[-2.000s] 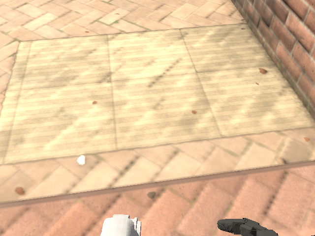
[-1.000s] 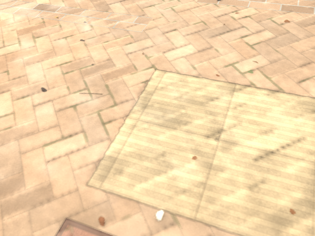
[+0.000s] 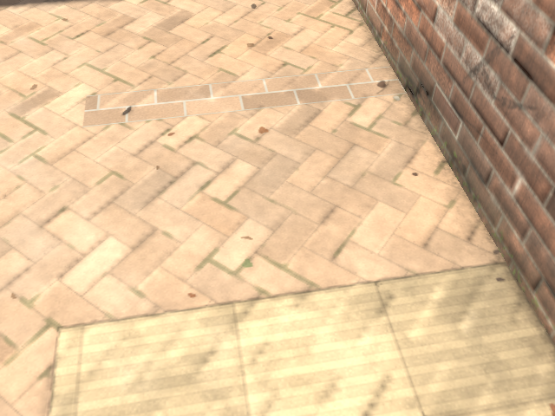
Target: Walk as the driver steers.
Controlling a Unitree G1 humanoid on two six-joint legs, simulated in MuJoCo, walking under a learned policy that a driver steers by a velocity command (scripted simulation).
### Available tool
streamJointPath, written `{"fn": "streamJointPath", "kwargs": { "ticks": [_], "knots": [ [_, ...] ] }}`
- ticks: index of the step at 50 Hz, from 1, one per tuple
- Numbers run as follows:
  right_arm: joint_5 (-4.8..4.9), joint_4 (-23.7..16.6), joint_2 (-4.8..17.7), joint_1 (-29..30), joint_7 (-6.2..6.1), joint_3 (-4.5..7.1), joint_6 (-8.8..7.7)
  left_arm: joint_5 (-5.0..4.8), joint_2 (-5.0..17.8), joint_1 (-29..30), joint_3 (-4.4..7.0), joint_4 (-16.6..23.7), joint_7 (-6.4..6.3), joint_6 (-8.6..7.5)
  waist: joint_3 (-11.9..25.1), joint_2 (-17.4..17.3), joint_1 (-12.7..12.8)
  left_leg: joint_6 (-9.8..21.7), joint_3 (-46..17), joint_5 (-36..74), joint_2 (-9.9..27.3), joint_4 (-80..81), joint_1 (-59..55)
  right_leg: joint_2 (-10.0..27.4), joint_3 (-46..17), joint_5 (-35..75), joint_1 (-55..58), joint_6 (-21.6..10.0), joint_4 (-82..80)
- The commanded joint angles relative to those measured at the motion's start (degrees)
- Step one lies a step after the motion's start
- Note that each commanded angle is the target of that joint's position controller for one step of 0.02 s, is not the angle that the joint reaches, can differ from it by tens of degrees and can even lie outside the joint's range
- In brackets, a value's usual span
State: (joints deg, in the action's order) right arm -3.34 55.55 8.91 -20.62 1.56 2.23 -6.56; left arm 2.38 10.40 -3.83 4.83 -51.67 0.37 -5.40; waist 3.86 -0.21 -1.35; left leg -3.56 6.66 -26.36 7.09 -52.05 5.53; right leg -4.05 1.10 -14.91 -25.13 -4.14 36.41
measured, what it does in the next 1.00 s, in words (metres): walks ahead, turning left: left foot, then right foot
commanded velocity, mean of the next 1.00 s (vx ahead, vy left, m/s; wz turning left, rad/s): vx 0.42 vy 0.00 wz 0.16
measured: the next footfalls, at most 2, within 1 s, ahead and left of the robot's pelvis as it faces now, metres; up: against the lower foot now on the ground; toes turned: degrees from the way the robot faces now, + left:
left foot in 0.42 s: +0.42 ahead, +0.14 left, +0.00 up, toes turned -1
right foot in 0.94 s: +0.68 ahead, +0.01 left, +0.00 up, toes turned +19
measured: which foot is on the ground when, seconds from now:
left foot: up 0.00-0.40, down 0.42-0.94, up 0.96-1.00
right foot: down 0.00-0.44, up 0.46-0.92, down 0.94-1.00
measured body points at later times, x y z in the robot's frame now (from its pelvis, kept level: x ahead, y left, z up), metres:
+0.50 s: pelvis +0.27 +0.07 +0.00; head +0.30 +0.08 +0.45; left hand +0.32 +0.34 -0.14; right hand +0.44 -0.19 -0.10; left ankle +0.37 +0.14 -0.72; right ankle +0.08 -0.08 -0.64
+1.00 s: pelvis +0.50 +0.07 +0.00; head +0.54 +0.08 +0.45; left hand +0.69 +0.35 -0.06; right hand +0.64 -0.19 -0.12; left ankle +0.38 +0.15 -0.68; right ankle +0.64 +0.00 -0.72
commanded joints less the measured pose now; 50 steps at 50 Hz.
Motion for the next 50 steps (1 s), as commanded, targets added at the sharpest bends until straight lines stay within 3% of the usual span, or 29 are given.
{"fn": "streamJointPath", "kwargs": {
  "ticks": [1,3,5,6,7,8,9,10,12,14,16,19,21,22,23,24,25,26,27,30,33,37,43,45,46,47,48,49,50],
  "knots": [
    [-1.06,-8.28,6.04,8.96,1.46,1.6,-1.31,-0.68,10.38,-20.41,4.01,-4.27,-0.77,-1.21,2.77,3.59,9.26,3.16,-12.25,1.27,-4.33,-24.86,42.25,15.76,-28.52,20.34,37.41,-15.22,-16.69],
    [-1.82,-8.6,0.49,7.55,0.06,0.27,-1.24,-1.23,2.99,-13.09,1.64,-3.03,0.8,-1.66,2.68,0.71,3.23,5.11,-14.26,5.78,-1.45,-23.23,34.63,15.34,-25.66,25.82,22.38,-16.35,-18.81],
    [-0.99,-8.24,1.14,6.7,-0.25,0.35,-0.37,-1.29,0.4,-9.42,0.65,-0.71,1.48,-1.59,1.58,-1.96,1.06,4.22,-12.67,6.49,-0.26,-18.96,33.25,15.64,-22.89,26.18,15.57,-16.28,-21.48],
    [6.01,-12.83,7.58,13.33,-3.01,2.66,-1.51,-5.38,2.36,-8.48,-0.06,1.73,-0.29,-0.53,-2.52,-0.87,-0.46,2.35,-11.78,7.01,0.14,-17.57,36.29,17.64,-26.07,19.87,13.57,-15.58,-24.95],
    [6.46,-13.15,7.73,15.64,-3.92,2.2,-1.94,-5.14,4.68,-8.91,0.23,2.01,-1.23,0.08,-4.09,-1.03,-0.19,1.9,-12.51,9.29,1.74,-10.88,38.92,17.95,-25.22,16.06,12.6,-14.16,-25.62],
    [5.05,-12.86,6.25,16.95,-4.06,1.66,-2.04,-4.1,6.36,-11.16,0.52,2.31,-1.87,0.45,-5.16,-0.86,0.84,1.74,-11.28,14.34,1.5,-4.15,37.4,16.0,-21.94,14.35,10.32,-12.63,-26.24],
    [4.49,-11.75,5.05,17.45,-4.08,1.3,-1.86,-2.91,8.13,-12.96,1.06,2.84,-2.12,0.83,-5.7,0.75,1.95,2.0,-9.61,20.11,0.13,2.76,33.65,13.53,-17.92,13.48,7.66,-10.79,-26.42],
    [4.3,-11.18,4.55,18.53,-3.7,1.08,-1.58,-2.68,9.1,-14.19,1.41,3.05,-2.07,1.01,-5.96,2.15,2.87,2.14,-7.89,25.41,-1.71,8.34,28.28,11.17,-14.37,11.56,4.48,-9.43,-26.84],
    [4.66,-10.79,4.93,21.21,-3.01,1.07,-0.77,-3.3,9.62,-17.74,1.78,2.29,-1.7,0.79,-6.25,5.58,4.6,2.6,-6.32,32.42,-3.47,12.79,22.9,11.21,-12.88,7.38,4.26,-8.76,-28.74],
    [5.49,-11.25,6.69,24.01,-2.38,1.56,0.0,-3.85,9.0,-18.94,1.84,1.77,-1.62,0.36,-7.71,5.39,5.14,3.97,-7.37,34.3,-2.99,17.02,25.3,13.48,-12.89,7.57,11.16,-7.93,-28.58],
    [5.27,-11.8,7.99,26.13,-1.66,1.81,0.22,-3.57,8.61,-19.64,2.08,1.38,-2.01,0.3,-8.93,4.16,5.59,6.15,-7.81,32.28,-2.65,20.06,29.11,15.69,-11.77,10.24,19.08,-6.8,-27.25],
    [4.9,-10.76,10.94,22.42,-0.74,3.06,0.2,-2.99,10.09,-17.81,2.78,2.1,-2.38,0.61,-5.42,5.86,2.43,9.38,-5.88,25.27,-5.44,20.97,23.18,16.13,-7.97,31.62,26.5,-4.1,-19.25],
    [4.52,-7.02,14.02,9.24,-0.45,4.8,0.7,-2.67,9.5,-16.27,2.49,3.03,-2.59,1.25,2.19,5.08,-4.33,12.45,-4.82,23.01,-8.42,21.12,6.24,12.05,-3.19,45.42,24.06,-1.17,-0.44],
    [4.33,-5.67,17.72,0.79,-0.31,5.47,0.93,-1.12,7.1,-17.96,1.51,4.98,-2.79,1.28,8.89,-4.66,-5.47,16.69,-20.17,23.41,1.69,20.71,-9.65,8.13,-0.42,25.76,10.59,1.39,19.73],
    [4.58,-4.79,19.51,-1.78,0.57,5.44,0.98,-1.67,1.01,-25.33,-0.42,5.45,-1.83,0.1,14.82,-22.19,-1.45,26.16,-50.06,6.85,11.87,33.09,-24.05,-1.3,-3.04,-15.12,-9.33,5.16,37.83],
    [4.71,-5.88,15.07,0.7,0.39,4.28,1.19,-3.47,6.66,-21.64,0.46,5.7,-1.65,-1.23,12.31,-13.92,-2.9,23.38,-53.86,-2.9,10.99,38.11,-22.35,1.64,-8.63,-13.95,-15.84,3.78,43.63],
    [4.37,-7.4,13.36,5.31,-0.13,3.78,1.26,-4.59,9.65,-13.75,1.07,8.19,-1.73,-1.9,5.66,-7.76,-3.57,20.66,-45.34,0.81,9.34,37.8,-15.12,4.1,-7.81,-7.95,-18.41,3.1,42.97],
    [3.62,-8.56,13.39,8.56,-0.12,3.52,1.4,-3.78,9.44,-9.37,1.01,9.34,-2.06,-2.23,2.56,-1.15,-2.25,20.03,-39.17,8.9,7.13,37.7,-7.79,6.09,-6.81,-4.32,-16.76,3.03,40.27],
    [3.41,-8.85,13.06,9.98,-0.27,3.38,1.35,-2.32,8.99,-7.57,1.31,10.68,-2.46,-2.31,1.17,0.74,-0.69,19.87,-35.18,14.77,5.22,37.95,-2.47,7.61,-6.51,-2.35,-14.48,3.3,36.3],
    [3.71,-9.67,12.03,9.45,-0.88,2.91,1.27,-1.7,7.86,-8.26,1.61,12.01,-2.85,-0.9,0.76,-2.21,1.88,20.11,-30.26,22.21,2.29,39.37,2.58,8.97,-6.15,-1.14,-11.14,4.94,28.61],
    [4.17,-9.77,13.69,6.35,-1.91,3.34,1.56,-1.52,7.07,-3.27,1.31,13.99,-3.18,0.06,-1.14,-2.17,0.9,20.01,-28.01,24.99,1.56,40.2,4.94,8.59,-5.21,4.1,-13.79,7.1,19.14],
    [4.84,-9.8,14.55,3.54,-2.97,3.83,2.92,-1.33,6.19,4.29,0.68,16.47,-2.84,-0.02,-1.92,-4.13,-1.05,14.88,-22.45,42.23,-3.0,35.28,8.11,4.52,-4.45,13.83,-8.78,7.32,4.85],
    [5.11,-10.96,13.49,0.36,-4.81,4.37,5.8,-1.97,7.07,10.16,0.07,18.84,-0.85,-0.18,-0.3,-5.19,-2.89,12.06,-28.72,41.32,-2.29,26.27,-0.11,1.37,-6.23,14.64,-8.0,6.08,-5.64],
    [4.64,-12.6,12.73,2.51,-5.1,4.47,5.59,-1.98,8.24,7.07,0.36,18.4,-0.46,-1.29,0.95,-5.98,-1.04,11.78,-30.67,42.56,-2.37,21.91,-0.46,1.44,-6.53,14.44,-2.31,4.35,-9.54],
    [4.65,-13.77,12.27,5.17,-4.92,4.21,5.27,-1.69,8.82,2.88,0.6,17.29,-0.53,-1.92,2.42,-6.13,1.95,10.71,-29.2,45.06,-4.65,17.52,0.8,1.64,-5.45,20.23,4.68,2.8,-15.09],
    [3.85,-15.24,10.22,5.95,-4.45,3.56,4.72,-0.53,11.11,-2.4,1.11,16.45,-0.89,-2.3,7.8,-3.67,3.69,8.82,-26.72,40.81,-7.46,8.25,6.37,7.74,-8.83,34.05,18.09,-0.45,-13.37],
    [2.7,-15.18,7.17,-0.3,-4.07,2.73,4.24,0.4,12.69,-6.4,1.02,16.58,-1.35,-1.82,13.64,8.73,2.2,5.75,-21.7,3.52,-14.95,-7.82,19.34,20.41,-20.74,63.22,34.56,-8.29,-7.59],
    [4.0,-14.96,10.61,-7.57,-3.24,2.51,3.91,-0.43,11.91,-9.05,0.91,15.29,-1.21,-0.83,20.71,19.93,0.18,3.5,-20.69,-16.79,-15.8,-17.42,27.34,31.53,-36.43,58.72,40.7,-17.98,-9.11],
    [4.34,-13.29,15.37,-6.43,-2.99,3.68,4.72,-1.8,9.11,-5.81,0.43,16.77,-1.23,0.01,17.15,10.65,0.93,1.55,-20.64,-12.88,-11.98,-23.1,29.77,28.78,-36.12,42.43,35.22,-17.13,-11.13]
  ]
}}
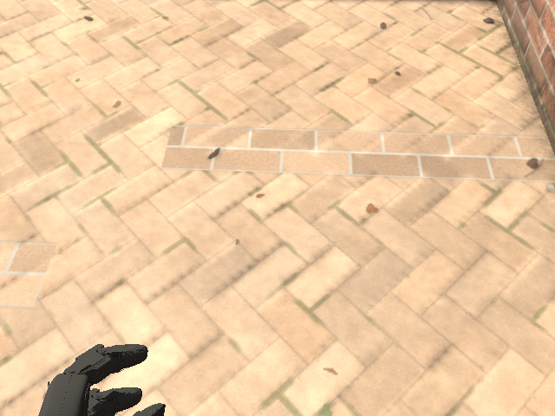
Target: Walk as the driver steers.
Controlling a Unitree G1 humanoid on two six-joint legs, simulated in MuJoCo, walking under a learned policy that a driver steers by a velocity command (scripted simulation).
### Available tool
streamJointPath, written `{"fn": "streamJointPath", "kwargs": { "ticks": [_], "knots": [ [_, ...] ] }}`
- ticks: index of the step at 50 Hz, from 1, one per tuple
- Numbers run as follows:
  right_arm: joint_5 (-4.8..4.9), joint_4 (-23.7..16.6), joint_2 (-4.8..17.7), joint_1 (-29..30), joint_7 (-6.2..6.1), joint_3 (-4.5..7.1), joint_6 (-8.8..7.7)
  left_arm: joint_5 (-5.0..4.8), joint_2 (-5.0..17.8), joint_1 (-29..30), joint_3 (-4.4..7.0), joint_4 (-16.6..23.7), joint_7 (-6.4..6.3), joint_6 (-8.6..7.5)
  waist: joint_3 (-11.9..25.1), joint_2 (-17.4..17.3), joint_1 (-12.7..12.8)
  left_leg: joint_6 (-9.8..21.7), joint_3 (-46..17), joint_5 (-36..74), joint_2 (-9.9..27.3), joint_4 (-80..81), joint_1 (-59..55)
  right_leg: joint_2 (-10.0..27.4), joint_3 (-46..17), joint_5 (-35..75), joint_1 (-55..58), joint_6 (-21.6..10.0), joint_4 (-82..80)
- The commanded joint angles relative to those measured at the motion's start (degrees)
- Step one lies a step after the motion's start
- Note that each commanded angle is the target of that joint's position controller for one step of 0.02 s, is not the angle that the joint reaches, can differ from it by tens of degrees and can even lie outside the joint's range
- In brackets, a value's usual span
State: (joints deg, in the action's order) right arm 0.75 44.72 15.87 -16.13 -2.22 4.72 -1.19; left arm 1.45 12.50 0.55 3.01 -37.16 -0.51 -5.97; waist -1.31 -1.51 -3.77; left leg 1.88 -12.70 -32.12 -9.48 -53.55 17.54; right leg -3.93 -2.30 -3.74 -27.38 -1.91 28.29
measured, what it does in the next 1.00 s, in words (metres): steps on the spot, turning right: left foot, then left foot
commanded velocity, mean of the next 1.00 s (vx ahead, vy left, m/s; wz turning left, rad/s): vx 0.08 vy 0.00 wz -0.23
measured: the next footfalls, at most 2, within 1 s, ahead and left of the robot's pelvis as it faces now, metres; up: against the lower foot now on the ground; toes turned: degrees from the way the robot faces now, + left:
left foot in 0.26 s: +0.09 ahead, +0.14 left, +0.00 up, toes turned -1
left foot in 0.90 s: +0.13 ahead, +0.13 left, +0.00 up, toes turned -19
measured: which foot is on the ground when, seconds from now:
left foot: up 0.00-0.24, down 0.26-0.58, up 0.60-0.88, down 0.90-1.00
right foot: down 0.00-0.90, up 0.92-1.00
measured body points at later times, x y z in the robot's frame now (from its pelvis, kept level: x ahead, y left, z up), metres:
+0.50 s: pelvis +0.05 +0.02 +0.00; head +0.06 +0.02 +0.45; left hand +0.18 +0.28 -0.11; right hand +0.18 -0.24 -0.11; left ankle +0.05 +0.15 -0.72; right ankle +0.11 -0.10 -0.72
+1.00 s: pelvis +0.08 +0.03 +0.01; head +0.09 +0.05 +0.46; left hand +0.33 +0.24 -0.07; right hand +0.10 -0.27 -0.07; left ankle +0.09 +0.14 -0.72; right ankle +0.08 -0.11 -0.67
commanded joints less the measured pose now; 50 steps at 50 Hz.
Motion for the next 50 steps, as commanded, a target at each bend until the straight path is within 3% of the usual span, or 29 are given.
{"fn": "streamJointPath", "kwargs": {
  "ticks": [1,2,4,7,9,11,13,14,15,16,17,19,24,27,28,29,30,31,32,34,37,40,42,44,45,46,47,48,50],
  "knots": [
    [0.24,-3.36,9.31,-4.53,0.57,1.54,0.6,-1.07,5.11,-7.77,1.46,2.92,-0.48,1.52,16.22,6.9,4.41,-5.4,1.84,-2.82,5.94,-23.65,19.76,24.25,-26.46,22.12,31.98,-16.11,-4.03],
    [-0.18,-3.87,8.18,-1.46,0.22,1.53,1.87,-0.76,4.33,-6.05,0.68,2.83,-0.39,2.46,12.31,3.56,3.88,-6.05,3.65,-0.25,7.34,-22.14,19.39,21.03,-22.41,15.4,24.83,-14.1,-6.09],
    [-0.58,-4.66,4.55,-0.67,0.12,0.83,3.05,0.0,4.75,-2.87,0.31,2.19,-0.07,3.62,7.21,5.22,1.35,-6.29,6.52,3.7,9.52,-14.12,12.11,15.4,-15.46,10.69,11.22,-11.12,-9.35],
    [-0.93,-4.57,0.14,-0.59,0.17,-0.69,2.19,0.01,5.72,-3.09,0.91,1.06,0.11,4.05,9.13,9.18,1.52,-6.12,10.32,6.06,9.9,1.89,3.58,11.65,-9.0,14.83,8.58,-10.34,-9.74],
    [-0.99,-4.48,0.85,0.68,0.19,-0.78,1.96,-0.39,6.47,-5.34,1.14,0.25,-0.19,4.38,11.1,9.97,2.58,-5.75,10.22,9.94,10.3,8.96,0.54,13.01,-10.47,8.58,10.64,-11.14,-9.56],
    [-1.02,-3.89,1.59,0.14,0.44,-0.55,2.05,-0.85,6.35,-5.42,0.85,0.1,-0.32,4.85,10.29,9.61,1.57,-4.31,11.18,17.72,9.74,18.16,-4.81,12.82,-10.89,-4.25,8.52,-9.95,-9.24],
    [-2.41,-4.65,2.43,1.53,0.74,-0.5,2.24,-0.94,4.66,-8.53,0.08,-1.21,-0.18,4.78,7.71,7.66,1.65,-1.91,10.23,21.02,10.6,24.46,-10.03,10.7,-10.28,-18.12,3.48,-5.1,-8.98],
    [-3.09,-5.88,4.8,2.16,0.59,-0.26,2.27,-0.43,4.24,-9.59,-0.11,-1.54,-0.03,4.48,6.18,4.03,2.56,0.29,4.97,21.84,15.51,26.16,-11.14,8.62,-8.15,-23.44,0.07,-1.87,-5.91],
    [-2.77,-5.08,6.91,3.85,0.63,0.42,2.2,-0.75,4.02,-11.78,0.08,-1.16,0.11,4.3,4.45,-5.43,5.64,2.69,3.68,11.45,16.98,27.48,-3.65,4.34,-2.59,-20.72,2.58,0.31,-4.44],
    [-2.62,-5.44,3.58,4.88,0.87,-0.19,1.73,-0.48,4.91,-9.44,0.21,-1.19,-0.12,4.33,2.84,-6.69,4.16,2.78,3.61,2.01,15.91,30.86,2.34,3.5,-1.02,-15.82,7.47,1.84,-1.0],
    [-2.75,-5.52,3.08,5.65,0.74,-0.38,1.3,-0.84,5.69,-8.09,0.65,-0.6,-0.35,4.51,0.79,-7.58,4.05,2.06,3.6,0.24,15.7,32.21,4.12,2.75,-0.45,-13.27,7.31,1.95,1.34],
    [-2.24,-5.84,4.97,5.88,0.16,0.37,0.78,-1.11,6.34,-8.97,1.18,-0.45,-0.76,5.03,-1.0,-8.54,4.0,2.2,2.74,4.74,17.27,32.48,3.3,2.11,0.11,-10.6,4.67,1.32,4.82],
    [-0.94,-7.1,6.39,4.76,-1.5,1.58,0.65,-1.72,6.14,-10.58,2.16,1.31,0.23,5.94,1.36,-7.98,3.29,7.64,-0.96,25.81,25.2,28.69,-2.1,3.31,1.89,-14.05,-0.18,-0.2,15.04],
    [-0.31,-8.03,6.49,5.91,-1.86,1.95,0.71,-1.82,6.17,-11.92,2.51,2.16,1.03,6.45,2.68,-4.79,3.95,6.13,2.5,31.14,24.34,23.3,-1.82,4.36,1.66,-7.17,2.85,-2.11,12.47],
    [-0.68,-8.27,6.33,3.97,-1.84,2.22,0.82,-1.73,8.27,-11.74,3.15,2.76,1.04,6.49,2.91,0.51,2.59,3.39,7.12,26.38,20.16,19.3,0.29,5.41,-1.9,4.28,5.47,-3.56,8.96],
    [-1.27,-9.1,5.14,4.07,-1.79,2.11,0.99,-1.62,10.27,-12.68,3.88,2.99,0.74,6.55,3.74,9.25,2.12,-0.91,14.84,20.28,13.43,11.09,3.77,8.51,-10.57,8.61,7.61,-6.92,3.17],
    [-1.34,-10.44,3.84,8.02,-1.77,1.69,1.07,-1.27,12.29,-16.23,4.25,3.08,0.6,6.48,5.12,16.6,5.12,-4.59,17.15,9.5,6.34,-0.56,12.21,14.8,-24.45,12.24,14.63,-13.51,-4.1],
    [-0.97,-11.7,2.41,10.87,-1.57,1.08,1.1,-0.13,12.68,-20.34,3.9,2.8,0.55,5.65,8.9,18.34,7.91,-4.82,10.18,-6.97,5.32,-11.94,20.0,20.61,-34.07,13.12,22.43,-18.25,-8.27],
    [-0.62,-11.11,2.45,9.49,-1.24,1.0,1.05,-0.04,12.85,-18.68,3.63,3.71,0.29,4.77,10.78,12.55,7.01,-4.67,6.23,-6.6,6.81,-18.61,21.71,21.0,-33.55,12.01,24.54,-17.58,-7.38],
    [-0.87,-10.24,3.46,8.85,-1.27,1.12,1.09,-1.47,12.36,-12.67,3.48,5.25,-0.65,4.74,9.73,5.62,4.66,-4.72,5.65,0.5,8.77,-17.91,21.99,18.22,-26.88,12.22,21.33,-13.54,-5.57],
    [-0.74,-9.9,2.41,8.91,-0.99,0.74,0.84,-1.92,11.45,-10.11,3.34,5.83,-1.53,6.85,9.35,7.21,3.7,-5.6,8.63,5.7,7.97,-5.49,15.32,12.48,-20.79,8.58,16.88,-10.29,-6.55],
    [-0.06,-9.77,1.98,8.55,0.47,0.24,0.11,-2.35,11.96,-10.49,3.75,6.18,-2.05,7.66,10.05,9.93,4.12,-4.88,10.14,6.21,6.46,8.09,7.67,10.05,-21.91,-18.42,13.21,-9.94,-10.52],
    [0.32,-9.58,3.65,6.99,1.29,0.78,-0.61,-2.57,12.63,-10.34,3.97,6.41,-1.88,7.81,8.24,12.6,3.44,-3.6,10.93,6.77,5.45,15.42,2.57,9.99,-24.81,-27.7,9.35,-10.14,-12.37],
    [0.26,-7.72,4.19,2.28,1.8,1.45,-1.45,-3.34,12.18,-9.08,3.88,6.57,-1.79,8.04,5.94,11.57,0.37,-1.15,11.94,15.4,5.84,27.78,-7.26,7.47,-24.49,-33.33,2.69,-7.77,-11.56],
    [-0.31,-6.3,5.55,-1.91,1.65,2.08,-1.69,-3.4,10.63,-8.02,3.55,7.06,-1.79,7.87,5.42,8.9,-1.44,0.45,9.58,14.95,9.84,30.25,-15.89,4.75,-21.63,-34.2,-5.48,-4.6,-6.14],
    [-1.22,-5.77,8.69,-7.23,1.3,2.7,-1.79,-3.33,5.5,-9.2,2.28,7.13,-1.6,7.62,7.77,-2.9,-1.76,3.69,-4.57,2.67,23.67,34.6,-22.76,-1.22,-11.91,-33.48,-13.95,-0.69,14.68],
    [-3.59,-6.39,13.36,-4.89,2.17,3.55,-2.52,-3.64,7.44,-5.86,2.8,10.44,-1.28,6.21,0.96,-12.91,-0.14,10.27,-25.67,-12.07,32.74,42.79,-15.27,-2.29,-8.92,-27.8,-25.75,-0.47,23.62],
    [-3.16,-7.93,11.04,-0.21,1.73,3.12,-3.46,-3.2,10.33,-5.64,3.48,9.8,-1.01,5.23,-3.06,-10.16,2.13,11.92,-25.43,-15.03,32.51,44.49,-12.1,1.01,-11.01,-22.04,-27.0,-0.37,29.92],
    [-1.35,-7.96,6.22,2.48,1.0,1.61,-3.95,-2.3,10.64,-10.65,3.73,5.49,-0.45,4.92,-2.23,-6.88,4.14,8.1,-14.45,-6.22,26.62,43.83,-12.97,1.89,-9.28,-13.98,-25.08,1.09,33.88]
  ]
}}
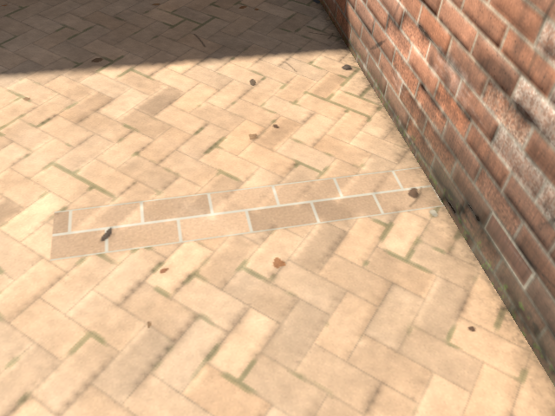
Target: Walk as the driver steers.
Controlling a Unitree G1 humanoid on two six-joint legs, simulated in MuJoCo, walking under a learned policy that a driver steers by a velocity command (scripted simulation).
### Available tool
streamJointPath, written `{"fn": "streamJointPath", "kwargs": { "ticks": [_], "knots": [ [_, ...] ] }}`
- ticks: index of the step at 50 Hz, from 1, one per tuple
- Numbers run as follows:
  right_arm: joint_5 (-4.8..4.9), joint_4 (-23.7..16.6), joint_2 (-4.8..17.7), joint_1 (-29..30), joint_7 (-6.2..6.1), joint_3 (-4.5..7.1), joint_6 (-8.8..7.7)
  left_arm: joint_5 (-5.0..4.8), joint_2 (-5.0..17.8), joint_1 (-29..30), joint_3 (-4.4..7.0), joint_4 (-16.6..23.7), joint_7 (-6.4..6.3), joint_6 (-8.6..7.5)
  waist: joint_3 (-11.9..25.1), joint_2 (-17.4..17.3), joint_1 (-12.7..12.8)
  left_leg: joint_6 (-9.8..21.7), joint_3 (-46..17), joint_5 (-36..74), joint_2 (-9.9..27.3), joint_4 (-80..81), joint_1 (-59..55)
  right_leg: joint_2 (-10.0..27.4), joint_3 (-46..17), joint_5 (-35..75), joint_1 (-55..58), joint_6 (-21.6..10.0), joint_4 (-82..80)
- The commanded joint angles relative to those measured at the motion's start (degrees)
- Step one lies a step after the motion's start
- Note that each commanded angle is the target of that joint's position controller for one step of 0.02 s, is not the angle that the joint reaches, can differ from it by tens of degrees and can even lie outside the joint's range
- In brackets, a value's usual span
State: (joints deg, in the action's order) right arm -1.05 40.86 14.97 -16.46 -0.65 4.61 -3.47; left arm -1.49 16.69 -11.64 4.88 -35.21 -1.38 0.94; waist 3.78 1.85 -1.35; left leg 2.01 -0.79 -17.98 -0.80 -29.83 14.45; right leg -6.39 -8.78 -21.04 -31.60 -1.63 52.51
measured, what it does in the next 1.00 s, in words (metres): walks ahead, turning left: right foot, then left foot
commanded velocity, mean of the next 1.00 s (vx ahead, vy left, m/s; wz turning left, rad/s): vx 0.46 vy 0.00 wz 0.23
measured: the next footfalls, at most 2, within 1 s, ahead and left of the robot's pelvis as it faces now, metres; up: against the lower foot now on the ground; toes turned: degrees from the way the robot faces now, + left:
right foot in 0.36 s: +0.24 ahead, -0.19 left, +0.00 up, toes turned -3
left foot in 0.88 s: +0.54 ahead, +0.07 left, +0.00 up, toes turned +15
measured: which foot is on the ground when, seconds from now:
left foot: down 0.00-0.38, up 0.40-0.86, down 0.88-1.00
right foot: up 0.00-0.34, down 0.36-0.88, up 0.90-1.00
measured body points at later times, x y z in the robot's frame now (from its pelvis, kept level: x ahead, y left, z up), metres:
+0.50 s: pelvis +0.19 -0.08 +0.00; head +0.21 -0.09 +0.45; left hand +0.34 +0.17 -0.09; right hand +0.23 -0.36 -0.13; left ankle +0.11 +0.08 -0.64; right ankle +0.20 -0.19 -0.74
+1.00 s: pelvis +0.46 -0.01 -0.01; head +0.50 +0.01 +0.44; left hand +0.48 +0.28 -0.12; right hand +0.68 -0.23 -0.10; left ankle +0.50 +0.06 -0.74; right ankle +0.37 -0.19 -0.63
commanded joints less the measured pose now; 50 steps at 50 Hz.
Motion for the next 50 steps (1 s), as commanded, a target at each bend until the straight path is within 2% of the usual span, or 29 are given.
{"fn": "streamJointPath", "kwargs": {
  "ticks": [1,5,10,13,15,16,17,18,19,20,21,22,23,25,27,30,34,37,39,41,42,43,44,45,46,47,48,49,50],
  "knots": [
    [0.66,-3.35,7.0,2.04,-0.66,1.57,-1.75,0.93,5.63,1.12,1.68,2.84,0.75,-2.32,-7.82,-9.35,1.58,7.34,-22.48,-15.78,16.38,20.68,-8.91,4.63,-1.89,6.74,-20.06,1.44,11.19],
    [0.54,-0.99,6.67,-3.02,-0.45,1.17,-2.29,0.78,3.19,4.72,0.7,2.54,1.36,-3.33,-7.9,-7.89,-0.39,7.75,-12.64,-3.45,13.94,21.81,-8.72,6.77,2.08,15.58,-18.85,2.88,10.15],
    [1.6,1.3,9.09,-6.67,-0.28,1.3,-1.43,0.52,0.56,12.87,-1.0,4.49,2.59,-4.3,-8.52,-9.98,-4.12,7.62,-5.77,6.62,13.11,21.9,-7.94,9.24,8.84,19.2,-9.82,4.05,-8.14],
    [2.48,2.62,10.55,-9.01,0.29,1.37,-0.94,-0.18,1.12,14.91,-1.1,5.19,3.61,-4.86,-9.44,-10.42,-5.21,8.07,-5.84,8.0,14.45,20.54,-7.98,7.99,11.08,14.65,-3.19,2.61,-15.88],
    [3.09,3.39,11.43,-9.24,0.45,1.46,-0.37,-0.51,2.39,13.57,-0.69,5.49,4.04,-5.48,-9.72,-11.25,-3.46,7.98,-8.3,10.64,16.19,18.17,-9.29,7.12,10.64,10.81,1.01,0.71,-20.75],
    [3.23,3.48,12.27,-8.21,0.39,1.59,-0.03,-0.53,3.49,9.97,-0.1,4.69,4.03,-5.78,-8.3,-11.58,-0.71,7.43,-8.41,17.11,16.36,15.02,-9.26,5.91,11.22,10.68,6.53,-0.42,-23.64],
    [3.32,3.46,11.91,-7.43,0.29,1.35,0.08,-0.33,5.5,3.01,1.08,2.61,3.62,-5.92,-4.23,-10.29,3.18,6.09,-6.38,27.33,14.42,7.77,-7.79,4.57,11.87,12.2,16.93,-1.94,-26.32],
    [2.82,2.9,9.51,-6.75,0.36,0.48,-0.24,0.14,8.7,-6.53,2.49,0.5,2.87,-5.92,3.22,-7.77,7.78,3.69,-2.89,28.16,10.89,-5.46,-1.27,8.58,8.05,13.62,32.51,-3.96,-25.23],
    [1.38,0.08,2.92,-9.05,0.62,-1.58,-1.22,2.1,15.11,-15.85,3.8,-0.45,1.98,-5.48,14.94,6.58,9.34,-0.67,1.29,6.67,3.88,-29.4,20.34,26.11,-13.51,11.32,56.92,-10.5,-23.91],
    [2.75,0.43,3.54,-9.83,0.37,-1.5,-2.32,2.44,12.78,-17.8,3.01,-1.21,2.05,-5.33,19.83,14.06,9.43,-1.44,-6.23,-14.54,-0.28,-41.22,27.88,31.94,-31.43,1.93,55.28,-14.94,-33.63],
    [4.24,-0.19,8.64,-6.31,0.38,0.21,-2.48,2.0,8.96,-14.27,1.61,-1.41,2.15,-5.42,10.65,9.56,8.83,-1.0,-8.07,-10.89,2.84,-46.01,32.33,29.89,-24.05,-2.26,48.19,-12.82,-35.3],
    [4.09,-1.08,8.7,-2.71,0.45,0.25,-2.21,1.41,6.23,-10.22,0.7,-1.45,2.11,-5.4,4.64,7.91,7.07,-0.45,-5.78,-5.9,5.5,-45.3,33.02,27.4,-15.98,-2.06,40.89,-10.77,-36.34],
    [3.22,-1.11,7.83,-1.11,0.36,0.21,-1.7,1.36,4.19,-6.33,-0.04,-1.54,2.24,-5.58,0.31,5.55,5.25,-0.61,-5.22,-1.34,7.08,-42.73,31.41,24.56,-10.54,1.1,33.97,-9.63,-38.62],
    [2.81,-0.35,6.0,-2.65,0.51,0.38,-0.11,1.99,2.41,-2.08,-0.32,-2.08,2.39,-6.57,-3.34,6.88,1.87,-1.05,-5.39,4.38,8.75,-40.17,26.0,21.17,-2.02,8.47,25.32,-8.22,-42.47],
    [2.91,-0.06,4.05,-2.9,0.6,0.12,0.97,2.09,2.35,-1.46,-0.02,-3.41,2.26,-7.53,-4.71,4.55,0.6,-1.6,-5.61,7.25,8.34,-39.88,26.06,20.69,3.54,17.28,23.18,-8.22,-43.89],
    [2.41,-1.55,3.75,0.58,0.55,0.08,1.24,2.43,3.46,-2.33,0.44,-5.49,1.69,-7.85,-6.69,2.09,0.52,-2.49,-6.87,12.96,7.56,-33.78,29.36,20.57,9.35,25.21,23.87,-8.4,-44.43],
    [2.1,-4.28,2.67,8.95,2.25,-0.85,0.71,1.93,5.74,-3.47,0.9,-7.13,0.86,-7.44,-8.95,0.61,3.04,-1.48,-1.98,22.58,6.6,-17.63,26.42,19.96,15.52,26.18,25.1,-7.08,-45.46],
    [2.37,-7.11,2.25,14.53,3.62,-1.37,0.59,1.15,7.65,-6.58,1.44,-8.97,0.55,-6.43,-10.7,-0.44,5.0,0.32,0.23,21.05,6.47,-11.05,28.15,22.17,17.27,28.69,31.62,-6.69,-44.14],
    [2.44,-8.78,3.09,16.14,4.38,-1.14,0.57,0.64,8.72,-7.11,1.71,-9.61,0.44,-5.47,-10.36,0.04,4.76,1.96,2.49,16.79,5.22,-8.36,27.37,23.0,18.76,36.52,35.79,-5.88,-40.89],
    [2.36,-9.53,5.1,14.18,4.64,-0.17,0.89,0.39,10.79,-6.86,2.17,-9.58,0.05,-4.55,-6.67,2.53,2.63,4.16,6.31,10.62,1.27,-7.92,20.6,22.83,20.37,56.46,38.34,-4.8,-33.5],
    [2.46,-8.95,6.8,9.8,4.54,0.75,1.14,0.31,11.72,-6.6,2.37,-9.44,-0.17,-4.0,-3.58,3.73,-0.04,5.51,7.75,7.58,-1.16,-7.93,14.59,22.39,20.96,64.82,38.71,-4.33,-26.41],
    [2.6,-7.27,9.37,1.59,4.09,2.23,1.31,0.01,12.14,-5.63,2.37,-9.12,-0.36,-3.62,0.73,3.37,-4.8,7.42,8.12,8.96,-3.56,-4.81,2.89,20.98,21.91,66.18,35.17,-3.15,-15.45],
    [2.61,-5.16,13.22,-7.76,2.96,4.13,1.85,0.38,10.88,-5.7,1.73,-8.26,-0.62,-3.95,5.56,0.14,-9.34,9.89,1.77,11.33,-1.63,-2.69,-14.77,18.58,21.87,53.63,22.84,-0.86,0.46],
    [2.93,-5.1,19.76,-6.99,2.25,4.99,1.59,2.78,1.35,-12.16,-1.24,-5.14,0.47,-5.29,10.29,-17.03,-1.76,20.27,-29.72,5.51,14.28,0.01,-36.07,7.13,18.54,-6.47,-4.71,3.02,23.41],
    [2.52,-7.1,16.16,-9.23,2.37,3.73,0.78,1.08,4.76,-7.44,-1.27,-4.12,1.34,-7.85,20.75,-11.75,-5.32,24.4,-48.8,-2.55,19.74,10.28,-40.66,3.84,3.83,-13.13,-11.26,2.69,31.2],
    [1.79,-6.49,13.05,-7.54,2.47,2.87,0.16,-1.16,7.95,-0.61,-0.35,-2.04,1.79,-8.94,12.94,-7.79,-6.59,20.42,-41.21,0.21,18.28,12.68,-35.82,6.79,2.32,-7.51,-15.76,1.58,30.3],
    [2.05,-6.63,11.65,-3.94,2.39,2.41,-0.25,-0.84,7.06,0.96,-0.85,-1.24,1.51,-9.51,6.45,-3.21,-3.87,18.24,-34.05,5.43,15.98,12.69,-26.72,9.34,2.75,-2.28,-14.88,0.87,24.89],
    [2.1,-7.26,9.94,0.05,2.32,1.84,-0.34,0.65,6.82,1.15,-0.77,-1.75,1.05,-9.49,2.53,-0.63,-1.16,16.66,-28.31,11.83,13.7,12.85,-18.14,11.27,3.21,0.1,-11.54,1.15,19.97],
    [1.38,-8.08,8.6,2.49,2.09,1.29,-0.48,1.42,7.44,-0.07,-0.33,-2.09,0.96,-8.9,1.27,-1.81,1.01,16.2,-24.71,17.04,12.08,13.94,-12.13,12.57,2.84,1.8,-7.23,1.52,17.35]
  ]
}}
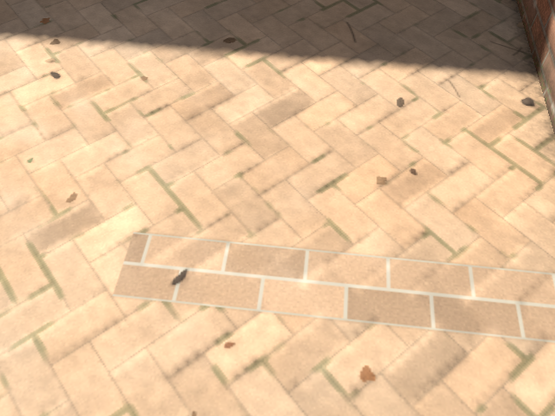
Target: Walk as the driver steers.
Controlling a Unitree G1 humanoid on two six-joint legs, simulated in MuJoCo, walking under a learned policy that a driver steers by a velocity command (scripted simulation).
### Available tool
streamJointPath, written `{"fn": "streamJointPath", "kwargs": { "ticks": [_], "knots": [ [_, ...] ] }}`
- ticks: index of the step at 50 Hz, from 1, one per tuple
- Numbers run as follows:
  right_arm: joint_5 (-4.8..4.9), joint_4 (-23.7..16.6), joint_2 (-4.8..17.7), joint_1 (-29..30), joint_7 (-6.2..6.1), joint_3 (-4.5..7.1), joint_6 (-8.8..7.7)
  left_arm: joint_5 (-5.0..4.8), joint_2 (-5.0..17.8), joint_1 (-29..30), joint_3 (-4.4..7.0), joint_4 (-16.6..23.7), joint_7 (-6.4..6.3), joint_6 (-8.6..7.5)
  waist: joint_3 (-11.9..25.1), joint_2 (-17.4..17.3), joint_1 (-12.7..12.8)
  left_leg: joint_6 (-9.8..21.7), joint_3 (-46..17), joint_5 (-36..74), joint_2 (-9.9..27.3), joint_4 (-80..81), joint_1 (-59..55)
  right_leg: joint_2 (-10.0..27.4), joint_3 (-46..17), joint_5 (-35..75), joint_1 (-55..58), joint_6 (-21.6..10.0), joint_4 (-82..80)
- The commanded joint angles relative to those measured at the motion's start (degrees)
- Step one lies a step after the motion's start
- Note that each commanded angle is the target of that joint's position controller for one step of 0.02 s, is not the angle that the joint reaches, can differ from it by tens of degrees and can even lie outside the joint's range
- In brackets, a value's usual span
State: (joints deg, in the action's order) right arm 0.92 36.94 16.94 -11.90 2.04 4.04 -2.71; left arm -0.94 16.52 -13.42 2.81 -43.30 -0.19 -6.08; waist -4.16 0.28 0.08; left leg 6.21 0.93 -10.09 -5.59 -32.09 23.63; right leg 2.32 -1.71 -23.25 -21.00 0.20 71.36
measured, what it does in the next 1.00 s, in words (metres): walks ahead: right foot, then left foot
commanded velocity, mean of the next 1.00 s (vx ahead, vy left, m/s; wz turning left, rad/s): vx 0.38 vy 0.00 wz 0.07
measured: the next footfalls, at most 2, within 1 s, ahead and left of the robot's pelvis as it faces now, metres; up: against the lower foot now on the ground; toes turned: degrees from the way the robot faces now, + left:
right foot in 0.36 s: +0.40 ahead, -0.13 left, +0.00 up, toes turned +10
left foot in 0.82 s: +0.60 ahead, +0.12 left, +0.00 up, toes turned +1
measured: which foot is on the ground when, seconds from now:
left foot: down 0.00-0.38, up 0.40-0.80, down 0.82-1.00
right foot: up 0.00-0.34, down 0.36-0.84, up 0.86-1.00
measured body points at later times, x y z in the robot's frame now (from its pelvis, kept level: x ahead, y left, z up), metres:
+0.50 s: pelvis +0.29 -0.05 +0.01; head +0.32 -0.05 +0.46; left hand +0.40 +0.23 -0.09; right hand +0.42 -0.31 -0.11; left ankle +0.17 +0.06 -0.63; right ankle +0.36 -0.14 -0.73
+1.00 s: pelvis +0.47 +0.01 +0.01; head +0.51 +0.02 +0.45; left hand +0.56 +0.30 -0.12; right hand +0.67 -0.24 -0.07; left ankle +0.56 +0.12 -0.73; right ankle +0.44 -0.13 -0.66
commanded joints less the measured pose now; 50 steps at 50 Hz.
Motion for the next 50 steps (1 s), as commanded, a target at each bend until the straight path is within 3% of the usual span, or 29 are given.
{"fn": "streamJointPath", "kwargs": {
  "ticks": [1,4,8,10,13,16,17,18,19,20,21,22,23,24,25,27,30,32,37,40,41,42,43,44,45,46,47,49,50],
  "knots": [
    [-0.85,-4.5,6.33,-0.96,-0.72,1.69,-1.27,1.21,7.66,0.83,1.89,5.84,-0.14,-1.1,8.44,-1.04,0.78,11.91,-25.01,11.17,15.78,17.42,-17.81,4.16,-4.09,4.79,-15.57,0.29,-3.37],
    [-0.31,-3.22,7.52,-2.0,-1.58,1.93,-1.56,2.06,5.42,2.01,1.23,6.07,-0.29,0.48,6.29,-1.09,1.21,11.74,-19.62,17.12,13.83,18.78,-10.76,3.8,-2.01,8.29,-14.31,2.9,-11.19],
    [0.04,-1.28,7.86,-4.54,-2.62,1.8,-1.0,1.83,2.77,10.3,-0.15,7.35,0.24,0.46,4.83,-3.91,-2.22,7.62,-13.04,13.24,9.65,17.86,-7.64,1.39,-0.28,25.23,-10.71,4.03,-29.64],
    [0.04,0.02,8.01,-7.21,-2.54,1.65,-0.99,1.25,2.69,13.99,-0.38,7.94,0.91,0.02,4.62,-4.66,-4.43,6.75,-13.73,8.57,10.35,17.76,-7.97,-0.03,0.27,30.8,-7.74,3.74,-35.13],
    [0.3,1.63,8.22,-9.66,-2.33,1.57,-0.86,0.69,4.56,17.26,0.15,9.19,1.66,-0.55,3.28,-5.26,-5.68,6.54,-17.49,6.55,13.49,14.75,-14.08,-0.36,-0.71,28.17,-9.66,1.76,-39.88],
    [0.06,2.41,8.57,-9.64,-2.44,1.73,-0.25,0.62,6.16,15.21,0.99,9.25,2.11,-1.08,3.14,-7.18,-3.96,5.37,-20.78,11.65,16.1,10.94,-19.56,-1.13,-0.13,20.55,-8.04,-1.16,-42.58],
    [0.09,2.28,8.4,-8.55,-2.46,1.66,-0.02,0.73,6.76,11.49,1.49,8.34,2.01,-1.26,4.31,-7.59,-1.63,4.41,-20.06,18.14,15.06,7.65,-19.85,-2.21,1.25,19.88,-3.12,-2.55,-44.79],
    [-0.1,1.91,6.97,-7.95,-2.43,1.14,0.02,1.16,8.52,4.96,2.48,6.71,1.73,-1.48,8.68,-6.68,1.52,2.82,-17.63,24.83,11.99,-0.11,-18.48,-1.46,0.86,21.46,6.7,-4.64,-45.07],
    [-0.97,0.41,4.77,-7.55,-2.56,0.09,-0.04,1.85,11.7,-5.13,3.3,5.64,1.37,-1.56,17.56,-1.36,5.74,0.42,-13.81,16.65,8.47,-16.1,-10.69,7.62,-9.0,22.98,22.25,-8.85,-43.4],
    [0.36,0.52,1.06,-16.13,-2.54,-0.97,-0.83,1.82,15.55,-10.36,4.55,3.18,1.76,-0.89,24.05,16.59,2.98,-4.48,-8.4,-14.95,-0.72,-35.91,11.08,19.05,-35.03,10.13,41.29,-18.61,-48.27],
    [0.82,0.96,5.51,-14.26,-2.53,-0.4,-1.27,-0.04,10.1,-10.84,3.28,3.07,2.07,-0.65,21.18,12.8,4.76,-4.79,-12.08,-21.82,1.46,-42.32,19.5,19.87,-42.88,-3.65,41.05,-18.04,-53.83],
    [1.24,-0.19,8.18,-7.43,-2.38,0.4,-1.43,-0.01,7.44,-7.51,2.46,3.53,1.71,-0.28,12.91,7.3,5.65,-4.65,-11.14,-16.88,4.26,-43.88,22.51,17.92,-34.74,-4.42,34.36,-15.48,-54.82],
    [0.52,-1.34,7.52,-3.3,-2.43,0.12,-1.62,0.77,6.81,-4.22,1.99,4.19,1.51,0.18,8.86,2.84,4.44,-4.59,-8.38,-12.46,6.89,-42.09,21.3,15.53,-28.2,1.24,27.15,-13.98,-55.58],
    [-0.43,-2.06,6.74,-1.06,-2.34,0.2,-1.86,1.16,5.79,-2.39,1.55,4.12,1.55,0.35,5.3,1.63,3.26,-4.77,-7.51,-9.52,8.59,-38.5,20.34,13.41,-23.98,7.42,21.36,-13.88,-57.01],
    [-0.64,-2.08,5.97,-1.65,-2.19,0.29,-1.84,1.63,4.87,-1.55,1.1,4.13,1.5,0.16,4.97,3.13,1.61,-4.86,-7.33,-7.44,10.18,-35.91,17.26,11.59,-20.67,12.35,17.93,-13.28,-58.12],
    [-0.4,-1.38,4.05,-3.55,-2.01,-0.08,-1.46,1.17,4.5,-1.6,0.94,3.43,1.51,-0.1,5.39,5.05,0.31,-5.6,-5.94,-6.65,10.88,-32.17,14.68,9.71,-16.17,18.66,15.45,-13.62,-59.84],
    [-1.43,-2.86,2.14,0.61,-2.34,-0.87,-1.43,0.7,6.72,-2.24,1.39,1.94,1.05,0.13,3.39,3.6,0.31,-7.69,-3.64,-3.97,10.72,-22.05,14.12,8.82,-10.76,37.3,12.45,-14.33,-60.28],
    [-1.7,-3.19,0.56,3.35,-2.24,-1.5,-1.93,0.46,7.83,-2.87,1.7,0.87,0.48,0.99,4.28,3.82,0.84,-8.47,-2.44,2.46,8.89,-13.02,9.51,6.28,-6.15,47.21,11.07,-12.52,-58.21],
    [-1.11,-4.38,2.32,10.24,-1.52,-0.82,-2.29,-0.64,9.45,-7.35,2.36,-1.24,-0.61,3.32,6.07,5.33,2.98,-8.15,-3.59,11.56,4.45,0.01,3.55,5.85,-8.09,43.73,13.8,-9.94,-51.97],
    [-1.64,-3.18,4.9,5.59,-1.61,0.51,-2.69,-0.94,9.36,-4.31,2.66,0.11,-1.33,4.15,8.04,5.85,-0.75,-5.45,-4.55,14.42,4.55,7.48,-5.04,5.23,-11.88,37.76,13.54,-7.1,-44.45],
    [-2.35,-2.6,6.86,2.41,-2.03,1.16,-2.95,-0.56,7.69,-4.19,2.27,0.98,-1.29,4.03,10.67,3.92,-1.98,-3.43,-5.54,23.11,7.61,9.36,-13.24,1.99,-10.82,34.12,10.24,-4.92,-38.4],
    [-3.68,-2.78,10.94,-3.13,-2.83,1.95,-2.75,1.02,3.83,-4.94,1.04,3.13,-1.09,3.63,18.27,-5.65,-3.08,1.55,-15.29,47.28,20.35,4.26,-29.28,-2.99,-7.74,12.94,-0.62,-1.97,-23.1],
    [-3.48,-3.13,10.1,-3.33,-2.7,1.57,-1.4,0.61,1.49,-15.6,-0.03,1.87,-0.82,3.61,27.08,-17.27,-0.11,10.99,-27.87,55.53,33.52,2.1,-40.14,-7.08,-4.99,-20.99,-11.76,0.64,-8.56],
    [-2.1,-3.44,7.26,-2.85,-2.45,1.24,-0.34,-0.16,7.27,-15.9,1.31,0.45,-0.82,4.43,27.34,-12.29,-1.26,11.01,-29.68,39.03,31.04,5.94,-35.41,-4.22,-6.29,-17.7,-13.16,1.86,-2.74],
    [-1.47,-3.51,4.73,-0.23,-2.51,0.48,0.2,-0.58,8.68,-10.89,2.07,1.15,-1.2,5.54,20.41,-8.51,-1.37,9.02,-24.78,26.72,27.12,8.04,-30.09,-2.74,-4.67,-13.71,-16.25,2.87,-0.42],
    [-1.46,-3.02,3.19,2.99,-2.45,-0.21,0.58,-0.44,7.84,-8.55,2.11,1.34,-1.77,6.86,15.77,-6.13,-0.49,7.63,-20.98,18.63,24.09,10.37,-23.31,-1.35,-3.77,-10.58,-16.24,3.78,-1.36],
    [-1.81,-2.84,2.89,5.84,-2.27,-0.5,0.8,0.05,7.47,-7.73,2.25,1.62,-2.27,8.11,12.54,-6.77,0.66,7.17,-18.39,13.27,22.48,12.79,-16.08,-0.3,-3.98,-8.08,-13.4,4.5,-2.82],
    [-2.84,-2.12,3.69,9.6,-2.03,-0.27,0.7,0.62,4.9,-9.09,1.74,1.63,-2.53,9.29,9.62,-9.0,3.07,6.53,-11.62,11.32,18.66,16.05,-4.8,-0.56,-1.63,-3.71,-4.22,4.93,-8.38],
    [-2.83,-1.7,3.26,10.46,-2.0,-0.35,0.54,0.91,3.81,-9.49,1.44,1.48,-2.47,9.24,9.66,-9.1,3.55,6.51,-9.22,12.73,17.67,15.99,-3.04,-0.69,-0.73,-2.75,-1.19,4.76,-12.62]
  ]
}}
